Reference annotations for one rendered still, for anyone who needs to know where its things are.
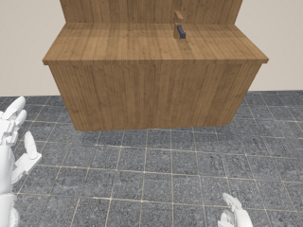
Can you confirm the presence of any left robot hand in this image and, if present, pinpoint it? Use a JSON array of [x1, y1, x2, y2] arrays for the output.
[[0, 96, 42, 195]]

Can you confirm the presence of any counter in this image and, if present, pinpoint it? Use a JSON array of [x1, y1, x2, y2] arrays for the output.
[[42, 0, 270, 131]]

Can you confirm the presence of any right robot hand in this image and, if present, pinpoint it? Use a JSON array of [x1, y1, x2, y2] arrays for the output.
[[218, 193, 253, 227]]

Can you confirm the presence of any robot left forearm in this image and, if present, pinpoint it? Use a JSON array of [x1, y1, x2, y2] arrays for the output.
[[0, 193, 20, 227]]

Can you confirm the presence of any tap lever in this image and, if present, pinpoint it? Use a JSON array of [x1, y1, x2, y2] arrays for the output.
[[177, 25, 187, 39]]

